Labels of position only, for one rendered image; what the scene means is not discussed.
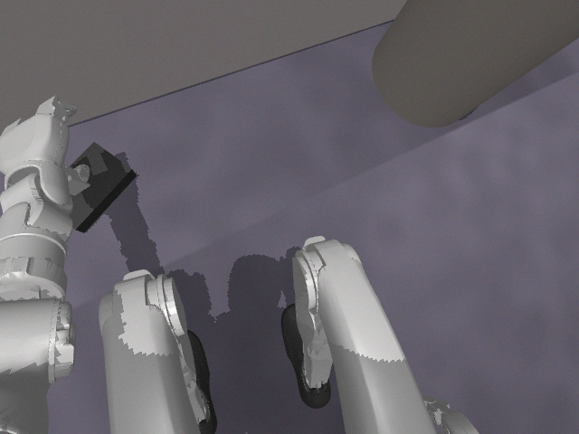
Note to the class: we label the left robot hand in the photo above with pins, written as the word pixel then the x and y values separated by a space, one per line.
pixel 43 137

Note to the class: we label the right robot foot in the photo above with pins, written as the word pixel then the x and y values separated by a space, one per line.
pixel 314 398

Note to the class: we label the left robot foot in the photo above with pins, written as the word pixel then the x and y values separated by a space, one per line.
pixel 209 424

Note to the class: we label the right robot hand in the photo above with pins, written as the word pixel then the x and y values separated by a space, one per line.
pixel 452 422

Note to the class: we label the left robot arm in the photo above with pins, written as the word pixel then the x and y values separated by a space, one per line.
pixel 37 335

